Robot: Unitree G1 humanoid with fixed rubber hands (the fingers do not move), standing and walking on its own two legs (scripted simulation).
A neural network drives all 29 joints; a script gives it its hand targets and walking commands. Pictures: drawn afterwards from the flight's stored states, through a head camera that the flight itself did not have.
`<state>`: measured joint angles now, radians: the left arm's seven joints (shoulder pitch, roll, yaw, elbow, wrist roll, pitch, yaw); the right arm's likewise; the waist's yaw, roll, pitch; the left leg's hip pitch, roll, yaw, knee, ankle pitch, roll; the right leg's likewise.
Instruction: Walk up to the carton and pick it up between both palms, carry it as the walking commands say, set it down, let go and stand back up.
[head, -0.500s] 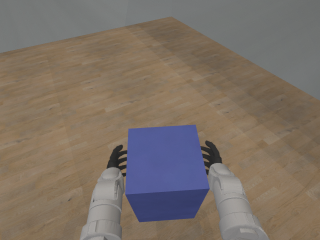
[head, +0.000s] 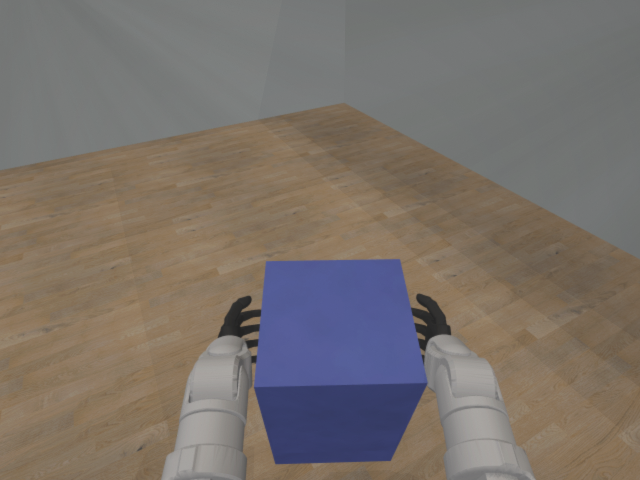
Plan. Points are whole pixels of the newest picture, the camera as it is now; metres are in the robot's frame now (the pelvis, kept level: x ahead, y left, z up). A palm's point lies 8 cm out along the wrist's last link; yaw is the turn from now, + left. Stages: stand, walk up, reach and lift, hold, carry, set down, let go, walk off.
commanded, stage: reach and lift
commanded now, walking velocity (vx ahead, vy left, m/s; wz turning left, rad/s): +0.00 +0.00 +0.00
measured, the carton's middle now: (333, 368) +0.31 +0.02 -0.01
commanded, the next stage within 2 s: hold in 1.54 s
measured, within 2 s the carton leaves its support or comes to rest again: neither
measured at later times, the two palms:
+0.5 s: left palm (235, 353) +0.28 +0.15 +0.06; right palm (443, 351) +0.30 -0.13 +0.06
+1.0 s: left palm (239, 352) +0.29 +0.14 +0.06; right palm (447, 356) +0.29 -0.13 +0.05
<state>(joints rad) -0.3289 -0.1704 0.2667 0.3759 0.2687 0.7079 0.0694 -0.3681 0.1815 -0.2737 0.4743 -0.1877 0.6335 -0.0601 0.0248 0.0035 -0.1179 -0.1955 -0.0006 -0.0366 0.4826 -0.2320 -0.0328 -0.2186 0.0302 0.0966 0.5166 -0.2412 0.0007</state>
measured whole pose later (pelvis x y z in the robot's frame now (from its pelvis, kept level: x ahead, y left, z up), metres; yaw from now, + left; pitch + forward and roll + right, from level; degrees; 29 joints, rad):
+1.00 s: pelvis +0.00 +0.01 +0.00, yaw +1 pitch -5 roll +0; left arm -0.32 -0.17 0.16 0.38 0.27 0.78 0.07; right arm -0.28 0.16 -0.26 0.34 -0.19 0.73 -0.04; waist 0.02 0.00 -0.08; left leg -0.12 0.00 -0.05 0.43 -0.21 -0.02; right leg -0.13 0.03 0.09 0.43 -0.21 0.00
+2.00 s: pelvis -0.01 +0.00 +0.00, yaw +1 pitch -7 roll +0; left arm -0.28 -0.16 0.13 0.34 0.27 0.81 0.05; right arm -0.27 0.16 -0.25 0.32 -0.19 0.76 -0.03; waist 0.02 -0.01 -0.08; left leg -0.12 0.00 -0.05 0.44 -0.20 -0.02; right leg -0.12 0.03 0.09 0.44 -0.20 0.00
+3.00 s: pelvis +0.12 +0.07 +0.00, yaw +20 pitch +7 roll -1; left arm -0.13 -0.13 -0.01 -0.36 0.07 1.16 0.18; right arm -0.13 0.13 -0.06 -0.38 -0.06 1.14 -0.16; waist 0.02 0.01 -0.10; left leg -0.38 -0.01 0.06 0.48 -0.23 0.05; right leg -0.46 -0.11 -0.09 0.98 -0.46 0.06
